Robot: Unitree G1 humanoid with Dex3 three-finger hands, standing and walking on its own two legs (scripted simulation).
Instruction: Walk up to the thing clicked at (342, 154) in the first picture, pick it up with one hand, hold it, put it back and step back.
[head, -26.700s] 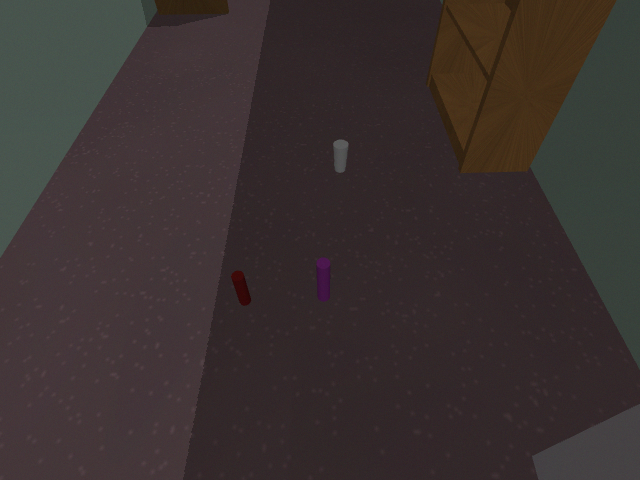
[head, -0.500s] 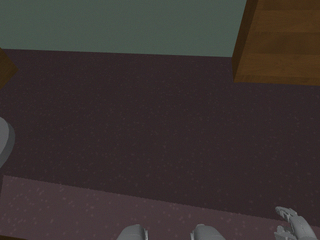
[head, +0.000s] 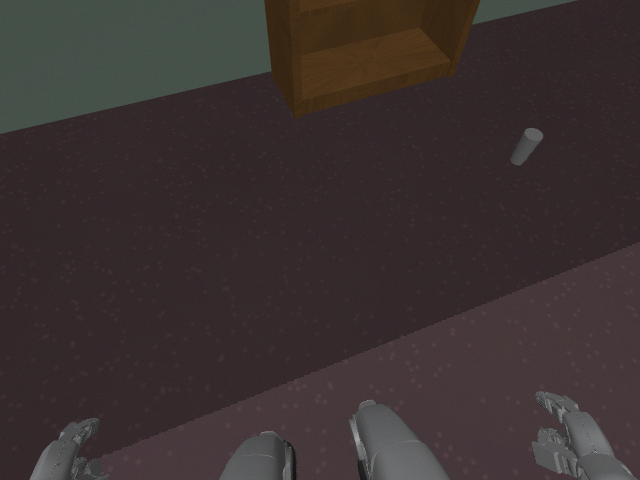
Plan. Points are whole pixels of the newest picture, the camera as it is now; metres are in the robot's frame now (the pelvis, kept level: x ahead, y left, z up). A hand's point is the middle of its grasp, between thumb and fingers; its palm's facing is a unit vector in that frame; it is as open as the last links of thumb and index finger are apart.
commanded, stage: walk up
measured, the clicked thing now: (524, 148) +1.25 -0.82 -0.69
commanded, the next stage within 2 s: none
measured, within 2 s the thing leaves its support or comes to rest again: neither
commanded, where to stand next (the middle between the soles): +0.09 -0.05 m, yaw -42 degrees
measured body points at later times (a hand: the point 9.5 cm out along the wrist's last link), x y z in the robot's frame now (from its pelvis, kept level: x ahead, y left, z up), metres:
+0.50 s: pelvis +0.00 -0.02 +0.00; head +0.01 -0.05 +0.45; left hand +0.21 +0.24 -0.09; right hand -0.10 -0.34 -0.12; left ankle +0.10 +0.09 -0.69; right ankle -0.06 -0.14 -0.73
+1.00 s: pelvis +0.03 -0.03 -0.02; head +0.05 -0.07 +0.43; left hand +0.29 +0.17 -0.12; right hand -0.09 -0.35 -0.14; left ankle +0.13 +0.08 -0.70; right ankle -0.01 -0.13 -0.73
